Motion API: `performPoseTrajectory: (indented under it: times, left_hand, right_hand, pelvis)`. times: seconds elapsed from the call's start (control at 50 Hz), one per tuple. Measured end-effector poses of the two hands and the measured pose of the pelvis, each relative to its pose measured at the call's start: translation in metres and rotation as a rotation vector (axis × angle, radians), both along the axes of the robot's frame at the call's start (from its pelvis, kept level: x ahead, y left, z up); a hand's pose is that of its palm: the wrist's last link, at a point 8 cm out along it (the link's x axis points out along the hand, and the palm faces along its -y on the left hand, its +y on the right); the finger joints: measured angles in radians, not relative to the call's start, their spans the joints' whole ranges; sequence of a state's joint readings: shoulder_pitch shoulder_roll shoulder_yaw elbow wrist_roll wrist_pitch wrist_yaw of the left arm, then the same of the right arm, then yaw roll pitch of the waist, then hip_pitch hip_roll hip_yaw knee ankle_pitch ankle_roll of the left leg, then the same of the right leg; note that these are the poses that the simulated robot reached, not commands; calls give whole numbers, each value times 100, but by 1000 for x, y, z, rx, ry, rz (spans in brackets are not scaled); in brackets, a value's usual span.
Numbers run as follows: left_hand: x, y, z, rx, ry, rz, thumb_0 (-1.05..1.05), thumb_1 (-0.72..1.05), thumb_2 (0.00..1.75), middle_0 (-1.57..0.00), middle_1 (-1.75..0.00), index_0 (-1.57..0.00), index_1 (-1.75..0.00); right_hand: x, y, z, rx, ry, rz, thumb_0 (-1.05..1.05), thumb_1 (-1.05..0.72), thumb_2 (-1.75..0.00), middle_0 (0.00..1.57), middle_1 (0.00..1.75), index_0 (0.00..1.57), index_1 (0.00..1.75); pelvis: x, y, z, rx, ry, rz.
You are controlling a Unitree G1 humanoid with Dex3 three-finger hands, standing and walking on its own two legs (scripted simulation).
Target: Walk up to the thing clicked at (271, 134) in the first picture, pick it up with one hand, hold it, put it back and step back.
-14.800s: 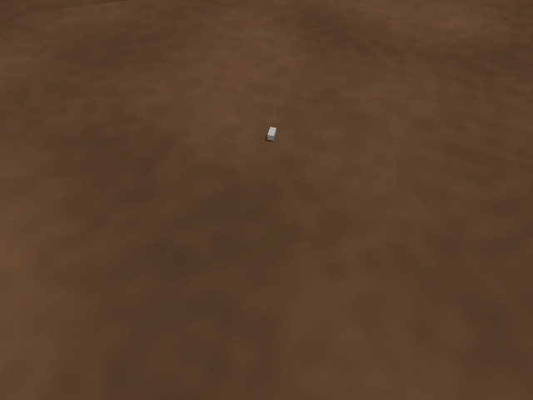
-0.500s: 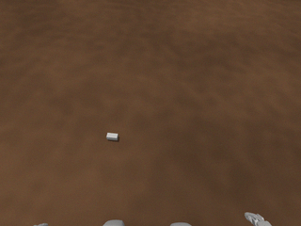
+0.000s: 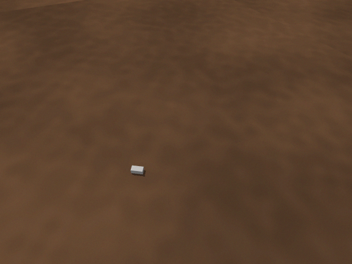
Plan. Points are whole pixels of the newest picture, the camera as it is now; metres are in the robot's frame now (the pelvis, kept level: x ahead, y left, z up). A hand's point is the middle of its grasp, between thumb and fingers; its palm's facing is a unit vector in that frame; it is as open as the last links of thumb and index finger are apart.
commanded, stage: walk up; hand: left
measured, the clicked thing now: (137, 169) +0.78 +0.24 -0.75
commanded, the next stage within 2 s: stand in 0.36 s
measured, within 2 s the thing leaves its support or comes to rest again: neither
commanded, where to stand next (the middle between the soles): +0.39 -0.01 m, yaw -1 degrees
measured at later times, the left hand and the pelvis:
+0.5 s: hand out of the picture +0.11 +0.25 -0.15, palm faces -0.02 -0.94 -0.34, open 7.4 cm; pelvis +0.01 +0.00 +0.01, yaw +0 degrees
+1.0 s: hand out of the picture +0.07 +0.25 -0.14, palm faces -0.05 -0.94 -0.35, open 7.4 cm; pelvis -0.01 +0.00 +0.01, yaw -1 degrees
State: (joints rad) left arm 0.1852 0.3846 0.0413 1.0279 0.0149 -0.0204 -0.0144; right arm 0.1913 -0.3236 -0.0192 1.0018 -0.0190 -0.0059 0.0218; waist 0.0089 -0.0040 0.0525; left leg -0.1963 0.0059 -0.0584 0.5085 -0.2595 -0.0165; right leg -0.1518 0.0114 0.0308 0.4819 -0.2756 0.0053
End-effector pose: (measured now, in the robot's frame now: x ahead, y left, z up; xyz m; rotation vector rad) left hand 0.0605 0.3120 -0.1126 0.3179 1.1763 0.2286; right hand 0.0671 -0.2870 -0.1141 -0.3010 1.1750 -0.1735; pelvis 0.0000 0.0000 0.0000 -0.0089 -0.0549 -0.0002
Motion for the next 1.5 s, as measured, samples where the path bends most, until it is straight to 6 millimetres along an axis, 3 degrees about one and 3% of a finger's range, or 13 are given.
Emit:
performPoseTrajectory:
  times: [0.2, 0.38, 0.58, 1.14, 1.38, 1.5]
  left_hand:
    - [30, -8, 4, -7, -32, -13, 1, 90, 90, -20, -30, -21, -30]
    - [43, -9, 3, -15, -33, -16, 1, 90, 90, -20, -30, -21, -30]
    - [34, -15, 3, -26, 30, -37, 1, 90, 90, -20, -30, -21, -30]
    - [0, -18, 5, -14, 71, -44, 1, 90, 90, -20, -30, -21, -30]
    - [-1, -18, 3, -19, 86, -45, 1, 90, 90, -20, -30, -21, -30]
    - [-2, -4, 5, -12, 46, -20, 1, 90, 90, -20, -30, -21, -30]
  right_hand:
    - [29, -5, 4, -12, -37, -4, 1, -90, -90, 20, 30, 20, 30]
    - [38, -7, 9, -27, -35, -14, 1, -90, -90, 20, 30, 20, 30]
    - [29, -5, 9, -18, -7, -26, 1, -90, -90, 20, 30, 20, 30]
    - [-25, -16, 3, -13, 83, -53, 1, -90, -90, 20, 30, 20, 30]
    - [-29, -16, 2, -9, 104, -54, 1, -90, -90, 20, 30, 20, 30]
    - [-14, -25, 3, -28, 87, -31, 1, -90, -90, 20, 30, 20, 30]
  pelvis:
    - [9, 1, 3, 2, 4, 4]
    - [13, 2, 5, 4, 2, -1]
    - [7, 2, 10, 9, 7, -8]
    - [-10, -4, 11, 9, 7, -9]
    - [-7, -5, 11, 9, 21, -9]
    - [11, -1, 5, 0, 27, -2]
